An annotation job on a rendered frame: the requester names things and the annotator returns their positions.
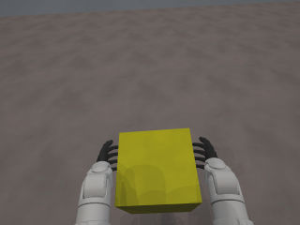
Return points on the robot left forearm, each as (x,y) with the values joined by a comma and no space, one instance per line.
(95,196)

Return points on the carton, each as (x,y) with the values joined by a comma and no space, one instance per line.
(156,172)

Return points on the left robot hand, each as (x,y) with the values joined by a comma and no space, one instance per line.
(104,156)

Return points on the robot right forearm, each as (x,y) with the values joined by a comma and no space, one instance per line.
(225,194)

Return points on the right robot hand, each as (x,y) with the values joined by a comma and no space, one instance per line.
(208,153)

